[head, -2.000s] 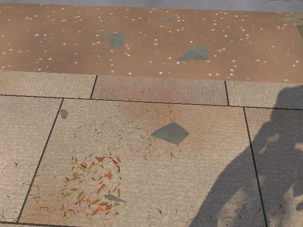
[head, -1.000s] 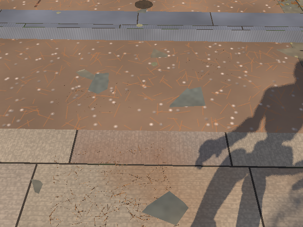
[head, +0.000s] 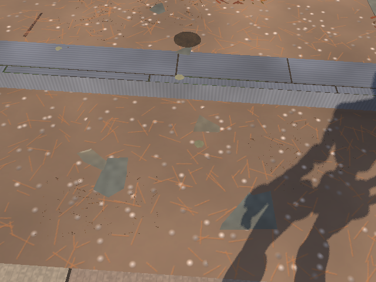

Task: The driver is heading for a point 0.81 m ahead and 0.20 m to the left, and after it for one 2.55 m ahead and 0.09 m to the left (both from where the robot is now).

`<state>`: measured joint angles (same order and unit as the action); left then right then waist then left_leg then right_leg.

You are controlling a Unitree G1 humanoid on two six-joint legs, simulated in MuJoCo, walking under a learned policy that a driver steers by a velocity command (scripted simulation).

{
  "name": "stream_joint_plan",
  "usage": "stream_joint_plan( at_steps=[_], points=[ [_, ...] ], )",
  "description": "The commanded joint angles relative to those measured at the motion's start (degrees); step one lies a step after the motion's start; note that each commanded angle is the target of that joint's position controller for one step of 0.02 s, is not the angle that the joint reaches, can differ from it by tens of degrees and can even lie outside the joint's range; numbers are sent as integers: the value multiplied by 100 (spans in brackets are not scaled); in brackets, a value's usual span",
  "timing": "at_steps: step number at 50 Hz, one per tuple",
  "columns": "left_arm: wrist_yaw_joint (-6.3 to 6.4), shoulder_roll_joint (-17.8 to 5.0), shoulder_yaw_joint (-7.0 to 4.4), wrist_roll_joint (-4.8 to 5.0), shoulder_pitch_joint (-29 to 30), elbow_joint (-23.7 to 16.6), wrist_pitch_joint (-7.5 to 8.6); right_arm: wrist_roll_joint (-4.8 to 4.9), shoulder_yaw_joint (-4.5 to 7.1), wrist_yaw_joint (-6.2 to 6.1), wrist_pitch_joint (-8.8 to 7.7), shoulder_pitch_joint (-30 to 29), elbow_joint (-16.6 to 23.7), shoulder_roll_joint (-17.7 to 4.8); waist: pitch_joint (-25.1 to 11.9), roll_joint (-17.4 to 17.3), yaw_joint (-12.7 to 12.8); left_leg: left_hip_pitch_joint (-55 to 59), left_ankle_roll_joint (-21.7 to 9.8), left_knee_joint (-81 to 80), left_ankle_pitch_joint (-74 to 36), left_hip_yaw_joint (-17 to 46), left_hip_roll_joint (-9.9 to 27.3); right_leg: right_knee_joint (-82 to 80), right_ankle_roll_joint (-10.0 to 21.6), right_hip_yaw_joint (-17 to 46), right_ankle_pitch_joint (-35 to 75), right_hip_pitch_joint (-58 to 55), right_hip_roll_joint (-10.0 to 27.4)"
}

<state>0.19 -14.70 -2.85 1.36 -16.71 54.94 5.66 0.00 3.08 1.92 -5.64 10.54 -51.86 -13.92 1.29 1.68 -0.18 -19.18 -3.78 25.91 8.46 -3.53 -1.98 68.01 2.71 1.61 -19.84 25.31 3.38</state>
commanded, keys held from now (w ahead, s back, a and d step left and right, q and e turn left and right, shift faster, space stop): w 0.42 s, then w+q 0.58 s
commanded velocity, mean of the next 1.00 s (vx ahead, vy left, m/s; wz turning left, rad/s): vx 0.50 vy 0.00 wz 0.22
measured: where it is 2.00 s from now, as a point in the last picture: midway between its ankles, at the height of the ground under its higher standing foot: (160, 188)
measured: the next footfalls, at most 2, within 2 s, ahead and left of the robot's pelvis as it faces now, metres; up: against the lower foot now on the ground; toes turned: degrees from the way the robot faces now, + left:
right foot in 0.42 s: +0.41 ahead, -0.15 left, +0.00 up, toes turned -3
left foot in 0.98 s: +0.67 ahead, +0.12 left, +0.00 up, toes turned +19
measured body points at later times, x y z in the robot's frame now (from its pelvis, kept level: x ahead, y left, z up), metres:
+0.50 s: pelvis +0.28 -0.06 -0.01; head +0.31 -0.07 +0.44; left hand +0.45 +0.19 -0.11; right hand +0.27 -0.32 -0.16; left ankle +0.11 +0.08 -0.65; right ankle +0.37 -0.15 -0.74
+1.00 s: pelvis +0.55 +0.00 -0.02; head +0.58 +0.02 +0.42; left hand +0.48 +0.27 -0.17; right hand +0.79 -0.19 -0.12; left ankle +0.64 +0.10 -0.74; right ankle +0.38 -0.15 -0.72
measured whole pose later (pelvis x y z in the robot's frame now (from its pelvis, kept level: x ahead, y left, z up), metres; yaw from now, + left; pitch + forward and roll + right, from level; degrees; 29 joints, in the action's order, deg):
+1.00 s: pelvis +0.55 +0.00 -0.02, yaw +16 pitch +2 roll -1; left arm 1.8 -14.4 -4.4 0.4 -18.6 56.4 2.9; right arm 1.5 4.6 3.0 -2.5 3.2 -45.4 -13.5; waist 2.3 -0.3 1.2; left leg -29.4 -7.8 35.4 8.2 -4.7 -0.4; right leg 33.3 -1.9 -16.2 -26.5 -2.7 5.4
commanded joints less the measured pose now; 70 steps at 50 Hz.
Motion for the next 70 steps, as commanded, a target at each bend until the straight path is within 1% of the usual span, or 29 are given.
stream_joint_plan(
  at_steps=[1,9,15,18,20,21,22,23,24,26,27,29,32,38,43,46,48,49,50,51,52,53,54,55,57,60,63,66,70],
  points=[
    [62,-286,-132,-41,-279,-275,-61,-44,72,17,-95,119,143,-463,-314,-649,130,747,-956,-1687,-542,1584,1447,-185,5,203,529,788,533],
    [13,-194,-132,-94,1195,-758,-76,26,118,-206,-34,861,-174,-784,106,-493,-174,1135,-793,-1964,-1097,814,1259,-2602,-213,-4,2517,1434,417],
    [-168,-194,-55,-18,2145,-1102,-7,87,158,-239,86,1418,-474,-867,402,-487,-464,2100,-754,-1650,-1041,806,1582,-3629,-109,-119,2274,1562,202],
    [-251,-359,-95,-7,1988,-1149,50,107,213,-271,161,1324,-510,-963,264,-617,-242,2441,-623,-1188,-1862,834,1754,-3884,110,-208,1664,1072,46],
    [-224,-692,-281,-38,832,-815,67,108,205,-271,210,1057,-445,-955,-430,-647,398,2221,-419,111,-3554,535,1424,-4064,357,-523,1622,-660,-337],
    [-175,-1053,-418,-87,-268,-527,65,50,124,-266,210,1020,-341,-778,-1208,-373,802,1272,-227,1569,-2944,299,1110,-3847,657,28,1801,-2415,164],
    [-144,-1643,-564,-176,-1002,-390,36,17,-88,-202,102,1685,-273,-89,-2106,984,669,-1190,213,3965,-276,74,127,-4149,1563,2598,1060,-4810,1722],
    [-147,-1188,-419,-143,-1034,-388,24,115,-71,-165,-46,1636,-389,-236,-2487,1169,732,-1964,155,4889,2390,1030,-87,-4959,1703,3987,601,-4976,2084],
    [-130,-872,-314,-114,-536,-456,40,297,85,-155,-115,1098,-241,-774,-1558,813,678,-2445,33,5240,2130,1170,251,-5037,1338,3097,470,-4207,1901],
    [-142,-458,-179,-136,361,-595,66,260,130,-230,-67,557,-129,-735,-578,190,319,-2130,4,4635,1165,921,796,-5452,951,1632,955,-2489,1457],
    [-156,-312,-135,-181,564,-585,105,218,176,-262,35,658,-167,-648,-367,318,113,-1778,4,4313,875,965,968,-5673,800,1137,1115,-1967,1241],
    [-160,-296,-147,-228,561,-470,143,215,164,-264,206,919,-258,-343,-229,385,-52,-1412,33,4144,602,953,1013,-5959,780,597,1431,-1468,1099],
    [-68,-505,-211,-268,386,-329,173,189,213,-282,306,609,-107,-336,9,214,-77,-1946,107,3703,-71,1109,986,-6124,808,31,2020,-1515,1102],
    [102,-638,-229,-224,143,-224,112,103,186,-113,260,-368,263,-229,264,102,162,-2125,162,1971,-1421,695,850,-6246,604,-854,2318,-1933,1027],
    [147,-775,-296,-124,-359,-41,-67,115,102,67,268,-1169,749,-131,532,10,423,-2549,4,1259,-901,282,778,-5840,569,-1167,2926,-3049,1364],
    [180,-985,-363,-58,-157,-120,-175,132,173,162,285,-1057,947,-308,271,254,160,-1813,-244,1115,-61,-201,409,-5043,415,-1424,5068,-3278,1421],
    [210,-1146,-397,-33,41,-202,-251,163,368,163,303,-93,816,-678,-357,414,-443,-362,-522,994,265,-476,-66,-3539,252,-1560,6513,-3083,1302],
    [209,-1128,-373,-21,123,-261,-248,172,574,83,312,844,584,-1063,-856,228,-925,1168,-761,543,-97,-244,-198,-2176,27,-1637,5842,-2332,1037],
    [173,-672,-232,-233,-7,-434,-168,171,706,-56,355,1399,446,-1630,-1300,-979,-833,2764,-1149,509,-385,1693,1027,-253,-219,-1579,1977,-596,545],
    [62,-130,-44,-160,-336,-738,80,120,678,-22,261,1227,636,-1852,-2139,-1724,-320,4241,-2361,-596,670,5113,2190,1383,-431,-354,-1486,1412,-658],
    [-23,-669,-159,81,460,-861,300,65,535,2,215,1344,633,-1346,-1930,-882,-699,4182,-1983,-983,657,4801,2060,1543,-255,425,-1165,2070,-340],
    [-50,-723,-169,171,771,-977,389,72,466,-13,160,1076,647,-1069,-1231,-703,-602,3517,-1719,-941,258,3856,1858,1194,-106,346,-626,2284,-88],
    [-2,-686,-179,60,763,-886,392,99,404,-7,126,600,760,-891,-801,-107,-289,2571,-1501,-953,-336,3148,1589,665,-106,329,-197,1918,190],
    [39,-767,-245,-84,716,-844,331,93,345,-23,116,257,862,-711,-590,-84,-81,1850,-1387,-1029,-855,2662,1388,187,-169,306,23,1483,341],
    [40,-723,-285,-149,577,-887,158,63,311,-78,103,142,953,-697,-485,-213,145,1176,-1363,-1246,-1289,2367,1197,-284,-317,288,217,979,431],
    [98,-575,-256,-236,970,-1081,30,60,379,-205,101,329,961,-1024,-215,-272,134,650,-1286,-1221,-2663,1835,990,-1220,-593,63,746,984,242],
    [70,-369,-168,-234,1394,-1213,24,81,384,-308,238,465,947,-1025,-279,-537,-19,429,-874,-871,-3253,1218,556,-2655,-620,-122,1816,553,-120],
    [-76,-329,-102,-171,1685,-1251,71,53,292,-353,289,772,810,-793,-463,-722,-330,700,-640,-793,-2703,1212,670,-3456,-487,-186,3020,160,-237],
    [-179,-677,-160,-218,1496,-1191,144,-55,231,-354,255,591,694,-762,-502,-780,-176,1483,-565,-192,-2916,1450,1085,-3876,-81,-46,2444,95,-211]
  ],
)
Velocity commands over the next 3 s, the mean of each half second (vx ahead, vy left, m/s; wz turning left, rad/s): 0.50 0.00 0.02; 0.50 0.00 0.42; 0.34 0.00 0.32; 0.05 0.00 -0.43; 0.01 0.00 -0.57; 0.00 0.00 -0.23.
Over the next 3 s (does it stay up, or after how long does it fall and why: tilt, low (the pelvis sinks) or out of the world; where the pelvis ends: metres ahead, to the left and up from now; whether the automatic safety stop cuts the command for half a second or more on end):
stays up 0.87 0.10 0.00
